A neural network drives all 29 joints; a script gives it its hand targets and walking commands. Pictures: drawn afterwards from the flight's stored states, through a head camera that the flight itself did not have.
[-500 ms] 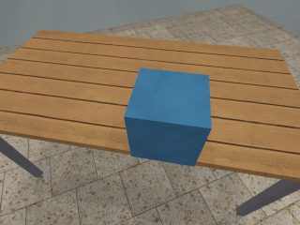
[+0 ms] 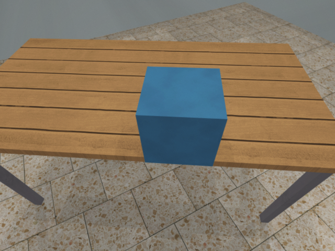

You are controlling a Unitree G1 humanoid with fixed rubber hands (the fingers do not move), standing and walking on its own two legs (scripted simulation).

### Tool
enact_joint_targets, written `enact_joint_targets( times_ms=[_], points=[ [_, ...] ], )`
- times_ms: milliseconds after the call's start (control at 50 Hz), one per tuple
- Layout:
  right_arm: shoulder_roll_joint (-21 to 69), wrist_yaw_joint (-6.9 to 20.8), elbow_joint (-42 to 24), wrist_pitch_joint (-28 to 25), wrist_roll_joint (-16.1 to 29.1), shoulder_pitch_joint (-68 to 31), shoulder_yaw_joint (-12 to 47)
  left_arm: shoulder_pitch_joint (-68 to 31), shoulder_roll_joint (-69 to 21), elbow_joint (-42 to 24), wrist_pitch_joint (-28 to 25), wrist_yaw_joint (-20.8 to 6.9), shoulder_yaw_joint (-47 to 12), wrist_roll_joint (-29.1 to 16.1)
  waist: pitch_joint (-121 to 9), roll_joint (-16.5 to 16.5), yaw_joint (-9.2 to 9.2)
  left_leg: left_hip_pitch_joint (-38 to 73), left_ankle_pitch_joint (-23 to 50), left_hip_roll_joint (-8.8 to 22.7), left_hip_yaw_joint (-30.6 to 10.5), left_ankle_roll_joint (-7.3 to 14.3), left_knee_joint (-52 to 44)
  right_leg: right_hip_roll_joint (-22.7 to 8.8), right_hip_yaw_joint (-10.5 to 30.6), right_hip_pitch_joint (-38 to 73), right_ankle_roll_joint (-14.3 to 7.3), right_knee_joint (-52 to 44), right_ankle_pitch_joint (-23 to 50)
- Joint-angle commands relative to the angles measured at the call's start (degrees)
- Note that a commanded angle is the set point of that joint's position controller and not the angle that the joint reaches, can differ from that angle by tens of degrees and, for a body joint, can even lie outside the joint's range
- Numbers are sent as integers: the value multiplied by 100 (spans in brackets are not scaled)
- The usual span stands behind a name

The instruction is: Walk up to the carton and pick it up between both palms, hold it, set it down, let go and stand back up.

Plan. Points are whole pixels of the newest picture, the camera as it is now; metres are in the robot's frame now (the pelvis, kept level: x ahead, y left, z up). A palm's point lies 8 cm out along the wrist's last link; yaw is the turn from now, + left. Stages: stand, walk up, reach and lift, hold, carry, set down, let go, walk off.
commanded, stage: walk up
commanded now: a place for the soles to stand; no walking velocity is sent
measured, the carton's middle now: (180, 117) +0.47 -0.02 +0.03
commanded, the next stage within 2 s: reach and lift in 1.14 s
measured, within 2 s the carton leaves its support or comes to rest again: neither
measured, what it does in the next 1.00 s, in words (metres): stands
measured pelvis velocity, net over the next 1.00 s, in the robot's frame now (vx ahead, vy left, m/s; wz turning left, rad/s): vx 0.01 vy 0.00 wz -0.14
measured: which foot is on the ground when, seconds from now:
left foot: down 0.00-1.00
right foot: down 0.00-1.00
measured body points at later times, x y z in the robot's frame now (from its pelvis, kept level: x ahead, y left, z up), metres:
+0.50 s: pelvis +0.00 +0.01 +0.00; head +0.02 +0.00 +0.44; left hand +0.12 +0.27 -0.12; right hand +0.05 -0.27 -0.14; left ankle +0.04 +0.11 -0.73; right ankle +0.06 -0.13 -0.72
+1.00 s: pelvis +0.01 +0.00 -0.01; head +0.03 -0.01 +0.44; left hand +0.15 +0.25 -0.12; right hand +0.06 -0.28 -0.14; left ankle +0.04 +0.10 -0.73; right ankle +0.05 -0.13 -0.73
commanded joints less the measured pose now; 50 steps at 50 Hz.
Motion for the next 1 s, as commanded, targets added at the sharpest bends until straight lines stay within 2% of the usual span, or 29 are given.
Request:
enact_joint_targets(
  times_ms=[0,20,40,60,120,140,200,240,280,320,360,420,460,480,500,540,580,620,640,680,720,760,780,800,820,860,900,960,980],
  points=[
    [-940,-36,-295,-126,53,222,-179,-30,742,-379,-68,-22,141,0,-251,-41,11,339,-1209,932,-1318,352,-1415,-35,424,-469,-402,-610,-684],
    [-1002,-53,-338,-115,80,91,-192,108,667,-359,-76,-25,122,20,-204,206,116,-63,-1438,1131,-1479,455,-1730,105,212,-138,-356,-192,-523],
    [-1070,-69,-352,-97,84,-26,-216,244,638,-333,-84,-26,132,44,-120,303,184,-371,-1603,1268,-1500,532,-1897,177,37,88,-315,82,-444],
    [-1091,-81,-370,-70,74,-150,-213,385,625,-328,-100,-25,127,78,-113,458,234,-506,-1665,1316,-1365,575,-1897,134,-40,232,-298,164,-378],
    [-990,-58,-365,12,53,-143,-203,431,676,-398,-161,8,139,87,-107,417,174,-470,-1533,1144,-985,492,-1599,-13,138,233,-325,-87,-173],
    [-941,-39,-385,40,55,-96,-193,382,748,-448,-178,19,147,74,-72,342,114,-387,-1544,1018,-837,410,-1459,-78,307,92,-345,-243,-132],
    [-811,-4,-362,83,39,202,-170,200,960,-553,-187,32,181,37,-60,-375,-82,243,-1204,647,-515,203,-769,-378,1099,-724,-480,-977,-532],
    [-771,11,-372,63,29,375,-178,86,1077,-602,-172,40,213,5,-122,-551,-157,629,-911,429,-398,134,-448,-528,1428,-1045,-586,-1322,-614],
    [-742,18,-385,24,5,473,-159,59,1104,-635,-158,34,212,-13,-307,-618,-206,910,-755,368,-374,123,-328,-558,1559,-1067,-624,-1446,-584],
    [-733,7,-407,-12,24,540,-167,-41,1061,-650,-127,29,203,-7,-322,-593,-218,931,-739,464,-451,143,-498,-449,1406,-1082,-594,-1327,-593],
    [-903,-15,-440,-39,37,524,-204,-48,932,-680,-112,12,161,-3,-344,-413,-162,803,-808,760,-651,238,-841,-189,1023,-944,-489,-841,-330],
    [-1150,-53,-519,-25,33,224,-265,198,765,-687,-113,12,142,38,-261,226,29,77,-1101,1375,-1029,565,-1538,210,310,-341,-321,320,-61],
    [-1185,-58,-573,14,25,-27,-288,364,743,-696,-112,19,166,85,-211,437,116,-262,-993,1586,-914,712,-1566,185,110,-46,-286,566,-172],
    [-1132,-51,-606,42,32,-131,-269,411,782,-706,-120,26,183,88,-162,381,164,-338,-930,1561,-802,705,-1484,160,114,-4,-292,533,-155],
    [-1113,-32,-619,66,15,-146,-267,392,780,-727,-132,30,197,92,-154,387,137,-340,-838,1453,-638,630,-1322,107,185,55,-316,396,34],
    [-1040,0,-637,117,18,-41,-257,270,856,-823,-153,20,221,75,-164,43,35,-224,-1067,1129,-335,404,-955,-35,524,-112,-375,26,499],
    [-894,28,-647,155,27,152,-217,127,1086,-905,-167,18,259,39,-148,-532,-106,240,-959,609,-134,206,-271,-403,1415,-740,-567,-681,611],
    [-741,51,-662,170,-8,390,-193,126,1298,-917,-149,42,309,-25,-393,-838,-185,691,-1003,120,-130,44,341,-796,2353,-971,-863,-1423,285],
    [-691,57,-644,149,4,511,-184,-24,1306,-946,-126,51,322,-32,-456,-978,-239,724,-1026,86,-232,28,261,-788,2414,-903,-892,-1498,142],
    [-697,46,-633,59,19,593,-175,-256,1154,-981,-92,53,271,-7,-571,-910,-302,965,-583,248,-393,105,-161,-619,2008,-834,-782,-1294,465],
    [-854,12,-626,-21,29,554,-210,-272,980,-978,-72,16,200,3,-635,-716,-250,1180,-298,588,-564,220,-530,-293,1407,-889,-571,-903,494],
    [-1079,-11,-649,-44,47,419,-269,-151,832,-952,-71,5,161,3,-650,-6,-124,722,-117,1202,-988,509,-1164,191,647,-495,-344,215,461],
    [-1170,-23,-664,-35,40,261,-296,5,763,-931,-62,12,171,57,-550,153,-11,467,72,1543,-1165,731,-1355,307,318,-329,-242,635,226],
    [-1193,-30,-699,-24,42,110,-301,114,719,-899,-53,23,173,79,-482,334,37,207,153,1733,-1143,863,-1439,279,160,-158,-201,784,-133],
    [-1159,-31,-725,-8,37,-33,-298,187,699,-899,-51,29,175,97,-413,407,79,-2,228,1782,-1006,907,-1409,213,101,12,-215,759,-325],
    [-1072,5,-734,42,11,-124,-258,209,673,-914,-89,17,181,107,-329,430,81,-203,75,1452,-585,680,-1113,28,244,262,-311,262,299],
    [-927,39,-759,105,40,-44,-220,37,877,-941,-130,-7,227,42,-171,147,-26,-57,-602,932,-262,371,-790,-165,743,-136,-428,-182,917],
    [-787,74,-720,126,41,317,-199,-144,1112,-975,-135,0,270,27,-401,-578,-203,700,-729,480,-198,158,-204,-545,1659,-790,-660,-1016,479],
    [-762,73,-693,117,30,393,-208,-172,1131,-971,-126,7,267,-4,-453,-620,-231,878,-721,357,-215,139,-107,-626,1841,-943,-729,-1254,288]
  ],
)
